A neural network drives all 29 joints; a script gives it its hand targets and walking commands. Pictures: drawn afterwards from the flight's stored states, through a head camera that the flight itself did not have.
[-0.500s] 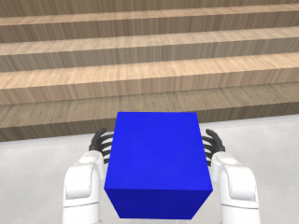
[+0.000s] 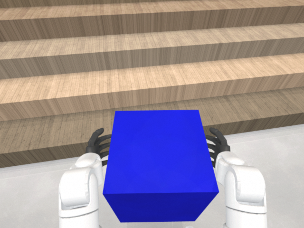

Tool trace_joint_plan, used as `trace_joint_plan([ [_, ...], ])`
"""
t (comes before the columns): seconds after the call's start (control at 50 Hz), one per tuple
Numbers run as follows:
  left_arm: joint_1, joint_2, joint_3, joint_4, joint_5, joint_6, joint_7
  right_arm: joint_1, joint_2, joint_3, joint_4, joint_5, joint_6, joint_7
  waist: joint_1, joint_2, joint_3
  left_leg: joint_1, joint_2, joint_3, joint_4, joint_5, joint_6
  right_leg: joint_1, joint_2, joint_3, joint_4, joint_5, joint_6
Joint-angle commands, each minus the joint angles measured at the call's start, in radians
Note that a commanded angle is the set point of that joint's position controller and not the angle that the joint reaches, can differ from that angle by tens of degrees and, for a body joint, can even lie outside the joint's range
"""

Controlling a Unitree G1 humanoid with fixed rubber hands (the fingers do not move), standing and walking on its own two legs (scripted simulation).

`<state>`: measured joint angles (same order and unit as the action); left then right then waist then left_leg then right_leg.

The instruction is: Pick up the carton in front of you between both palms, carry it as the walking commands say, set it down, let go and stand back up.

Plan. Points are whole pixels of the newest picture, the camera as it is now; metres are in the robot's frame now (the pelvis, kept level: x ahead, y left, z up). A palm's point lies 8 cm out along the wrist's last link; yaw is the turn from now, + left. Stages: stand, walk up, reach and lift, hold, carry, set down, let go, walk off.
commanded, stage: carry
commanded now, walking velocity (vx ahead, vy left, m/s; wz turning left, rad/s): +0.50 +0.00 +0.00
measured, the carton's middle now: (157, 169) +0.28 -0.01 +0.01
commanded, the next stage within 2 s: none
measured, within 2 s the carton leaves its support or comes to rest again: neither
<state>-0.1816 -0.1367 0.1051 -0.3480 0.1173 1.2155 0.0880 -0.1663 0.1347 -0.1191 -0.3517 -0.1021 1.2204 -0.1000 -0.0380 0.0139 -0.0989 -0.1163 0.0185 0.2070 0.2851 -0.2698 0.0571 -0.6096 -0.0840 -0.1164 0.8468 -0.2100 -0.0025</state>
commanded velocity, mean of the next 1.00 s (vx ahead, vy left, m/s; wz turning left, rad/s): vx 0.50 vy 0.00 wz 0.00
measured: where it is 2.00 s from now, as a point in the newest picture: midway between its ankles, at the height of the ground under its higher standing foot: (152, 74)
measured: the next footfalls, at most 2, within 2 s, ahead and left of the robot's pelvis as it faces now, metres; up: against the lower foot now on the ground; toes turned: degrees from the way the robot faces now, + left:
right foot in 0.18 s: +0.32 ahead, -0.11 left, +0.00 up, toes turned -10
left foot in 0.68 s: +0.63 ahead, +0.09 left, +0.00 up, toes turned +9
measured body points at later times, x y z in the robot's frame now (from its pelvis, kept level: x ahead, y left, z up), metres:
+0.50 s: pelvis +0.33 -0.04 +0.00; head +0.35 -0.05 +0.45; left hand +0.63 +0.14 +0.13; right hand +0.65 -0.16 +0.12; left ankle +0.40 +0.12 -0.69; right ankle +0.28 -0.10 -0.75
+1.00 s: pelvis +0.64 +0.02 -0.01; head +0.74 +0.04 +0.42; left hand +1.07 +0.18 +0.12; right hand +1.06 -0.13 +0.12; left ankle +0.59 +0.08 -0.75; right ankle +0.69 -0.10 -0.61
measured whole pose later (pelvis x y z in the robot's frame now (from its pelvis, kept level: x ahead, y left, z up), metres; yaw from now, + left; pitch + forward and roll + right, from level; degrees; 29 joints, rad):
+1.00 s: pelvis +0.64 +0.02 -0.01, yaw +2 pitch +7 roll -1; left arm -0.96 0.02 0.33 0.05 0.07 1.33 0.14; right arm -0.92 0.02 -0.32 0.05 -0.06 1.30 -0.16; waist -0.05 -0.02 0.10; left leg -0.31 -0.01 0.13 0.51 -0.33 0.09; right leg -0.91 -0.05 -0.05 1.42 -0.38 -0.06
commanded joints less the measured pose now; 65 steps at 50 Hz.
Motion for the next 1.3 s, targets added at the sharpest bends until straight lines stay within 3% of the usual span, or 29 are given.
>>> trace_joint_plan([
  [0.0,-0.359,-0.922,-0.696,-0.017,-0.35,-0.012,-0.226,-0.456,0.903,0.735,-0.061,0.44,-0.006,0.289,0.02,0.123,-0.151,0.235,0.213,-0.141,-0.068,0.497,0.061,-0.055,0.025,-0.056,-0.181,0.09,0.002],
  [0.1,-0.374,-0.911,-0.715,-0.041,-0.374,-0.009,-0.236,-0.423,0.887,0.727,-0.053,0.416,-0.013,0.289,0.022,0.154,-0.104,0.212,0.204,-0.051,-0.009,0.726,0.029,0.14,0.069,-0.139,-0.338,0.205,-0.034],
  [0.14,-0.389,-0.908,-0.722,-0.062,-0.392,-0.012,-0.243,-0.447,0.875,0.731,-0.087,0.415,-0.014,0.287,0.045,0.148,-0.189,0.175,0.167,0.032,0.221,0.826,-0.008,0.391,0.14,-0.206,-0.392,0.153,-0.041],
  [0.16,-0.409,-0.902,-0.722,-0.081,-0.402,-0.013,-0.247,-0.474,0.864,0.735,-0.111,0.418,-0.015,0.284,0.063,0.109,-0.249,0.05,0.142,0.04,0.406,0.682,-0.028,0.595,0.101,-0.162,-0.393,0.081,-0.043],
  [0.18,-0.425,-0.885,-0.716,-0.1,-0.407,-0.01,-0.248,-0.507,0.852,0.738,-0.141,0.422,-0.011,0.282,0.077,-0.045,-0.319,-0.127,0.098,0.019,0.668,0.398,-0.053,0.75,-0.125,0.189,-0.461,-0.147,-0.094],
  [0.2,-0.434,-0.88,-0.708,-0.087,-0.405,-0.017,-0.251,-0.531,0.854,0.748,-0.176,0.427,-0.002,0.276,0.074,-0.327,-0.366,-0.448,-0.059,-0.065,0.941,-0.128,-0.075,0.934,-0.341,0.648,-0.607,-0.177,-0.253],
  [0.22,-0.443,-0.895,-0.723,-0.119,-0.433,-0.012,-0.252,-0.541,0.848,0.743,-0.174,0.426,-0.003,0.27,0.067,-0.237,-0.342,-0.524,-0.003,-0.185,1.073,-0.19,-0.045,0.908,-0.357,0.613,-0.625,-0.043,-0.257],
  [0.28,-0.505,-0.904,-0.73,-0.182,-0.455,-0.008,-0.243,-0.544,0.871,0.735,-0.186,0.419,-0.01,0.254,0.053,-0.035,-0.306,-0.503,0.102,-0.223,0.939,-0.049,-0.015,0.736,-0.265,0.331,-0.593,0.215,-0.165],
  [0.36,-0.526,-0.832,-0.726,-0.191,-0.47,0.018,-0.243,-0.53,0.834,0.721,-0.16,0.386,-0.001,0.226,0.057,-0.104,-0.302,-0.472,0.085,-0.149,0.736,0.001,-0.035,0.694,-0.211,0.156,-0.624,0.239,-0.146],
  [0.54,-0.907,-0.604,-0.626,0.048,-0.476,0.086,-0.208,-0.959,0.625,0.649,0.016,0.422,0.086,0.18,0.089,-0.159,-0.14,-0.522,0.038,-0.053,0.372,0.192,-0.014,0.651,-0.137,0.017,-0.586,0.316,-0.166],
  [0.6,-1.077,-0.61,-0.564,0.164,-0.488,0.108,-0.188,-1.13,0.619,0.583,0.131,0.46,0.111,0.172,0.069,-0.169,-0.141,-0.403,0.011,-0.038,0.295,0.206,0.019,0.641,-0.135,-0.017,-0.5,0.467,-0.134],
  [0.64,-1.188,-0.634,-0.524,0.243,-0.495,0.123,-0.176,-1.214,0.631,0.525,0.231,0.475,0.121,0.169,0.013,-0.111,-0.249,-0.158,-0.066,0.032,0.211,0.169,0.025,0.624,-0.081,-0.096,-0.224,0.611,-0.086],
  [0.66,-1.239,-0.648,-0.506,0.279,-0.496,0.128,-0.172,-1.243,0.636,0.492,0.281,0.478,0.124,0.171,-0.052,-0.042,-0.351,0.097,-0.036,-0.015,0.246,0.147,0.011,0.487,-0.04,-0.102,0.008,0.444,-0.066],
  [0.68,-1.3,-0.671,-0.487,0.315,-0.504,0.136,-0.165,-1.282,0.617,0.447,0.323,0.476,0.124,0.171,-0.035,0.197,-0.422,0.268,0.228,-0.481,0.161,0.067,0.09,0.242,0.055,-0.071,0.274,0.082,-0.025],
  [0.7,-1.342,-0.692,-0.465,0.345,-0.506,0.139,-0.16,-1.325,0.651,0.431,0.358,0.486,0.124,0.173,-0.048,0.345,-0.432,0.375,0.322,-0.767,0.043,0.046,0.189,-0.004,0.153,0.04,0.459,-0.283,-0.017],
  [0.72,-1.401,-0.732,-0.441,0.356,-0.509,0.136,-0.153,-1.384,0.702,0.424,0.364,0.511,0.122,0.178,-0.035,0.28,-0.426,0.377,0.322,-0.716,0.061,0.095,0.203,-0.09,0.108,0.12,0.563,-0.273,-0.047],
  [0.78,-1.491,-0.838,-0.396,0.392,-0.499,0.12,-0.136,-1.57,0.867,0.426,0.339,0.569,0.105,0.194,-0.012,0.072,-0.415,0.294,0.257,-0.486,0.136,0.397,0.159,-0.154,0.045,0.133,0.533,-0.158,-0.071],
  [0.94,-1.431,-0.917,-0.372,0.384,-0.411,0.091,-0.114,-1.565,0.93,0.395,0.276,0.499,0.084,0.179,-0.049,0.099,-0.463,0.484,0.244,-0.356,0.238,0.718,0.176,-0.468,0.034,0.046,0.575,-0.142,-0.057],
  [1.0,-1.395,-0.899,-0.402,0.308,-0.376,0.082,-0.115,-1.49,0.898,0.427,0.217,0.464,0.073,0.175,-0.117,0.171,-0.448,0.693,0.297,-0.451,0.232,0.691,0.25,-0.798,0.024,0.046,0.922,-0.274,-0.083],
  [1.06,-1.336,-0.869,-0.442,0.277,-0.344,0.073,-0.122,-1.462,0.894,0.513,0.154,0.477,0.062,0.189,-0.163,0.088,-0.298,0.819,0.368,-0.521,0.166,0.716,0.239,-1.164,0.02,0.102,1.3,-0.566,-0.113],
  [1.12,-1.265,-0.812,-0.462,0.284,-0.318,0.067,-0.12,-1.447,0.903,0.576,0.126,0.546,0.059,0.211,-0.116,0.048,-0.194,0.71,0.244,-0.381,0.06,0.769,0.127,-1.064,0.011,0.005,1.007,-0.643,-0.107],
  [1.14,-1.235,-0.797,-0.463,0.289,-0.324,0.069,-0.118,-1.471,0.906,0.59,0.114,0.564,0.057,0.219,-0.018,0.019,-0.209,0.372,0.203,-0.252,-0.057,0.944,0.106,-0.616,-0.012,-0.028,0.58,-0.48,-0.119],
  [1.16,-1.25,-0.774,-0.46,0.266,-0.307,0.064,-0.116,-1.461,0.913,0.582,0.107,0.561,0.059,0.224,0.034,0.057,-0.337,0.092,0.122,-0.145,0.019,1.526,0.101,-0.046,0.13,-0.17,0.359,-0.253,-0.141],
  [1.18,-1.234,-0.784,-0.484,0.224,-0.33,0.063,-0.115,-1.451,0.905,0.586,0.096,0.564,0.05,0.227,0.224,0.29,-0.532,-0.056,0.166,-0.153,0.245,1.768,0.091,0.437,0.203,-0.177,0.32,-0.011,-0.132],
  [1.2,-1.273,-0.811,-0.52,0.175,-0.359,0.052,-0.118,-1.464,0.904,0.599,0.079,0.56,0.046,0.229,0.382,0.262,-0.665,-0.074,0.157,-0.135,0.61,1.779,0.055,0.691,0.25,-0.134,0.144,0.093,-0.127],
  [1.22,-1.284,-0.865,-0.565,0.132,-0.407,0.035,-0.131,-1.495,0.908,0.602,0.063,0.539,0.039,0.233,0.358,-0.014,-0.686,-0.25,-0.05,-0.185,1.085,0.549,-0.011,0.805,0.126,0.282,-0.218,0.329,-0.211],
  [1.24,-1.227,-0.873,-0.597,0.158,-0.45,0.023,-0.141,-1.371,0.896,0.583,0.073,0.497,0.039,0.219,0.227,-0.449,-0.943,-0.381,-0.279,-0.45,1.636,-0.031,-0.058,0.997,-0.233,0.911,-0.287,1.099,-0.4],
  [1.26,-1.244,-0.927,-0.631,0.15,-0.512,0.016,-0.149,-1.31,0.817,0.527,0.117,0.436,0.04,0.202,0.199,-0.265,-1.016,-0.349,-0.241,-0.515,1.759,0.054,-0.027,1.035,-0.201,0.868,-0.217,1.102,-0.394],
  [1.28,-1.247,-0.943,-0.643,0.099,-0.54,0.004,-0.158,-1.26,0.826,0.509,0.088,0.401,0.027,0.19,0.193,-0.17,-0.899,-0.427,-0.192,-0.46,1.75,0.071,-0.02,0.951,-0.182,0.789,-0.196,0.845,-0.374],
])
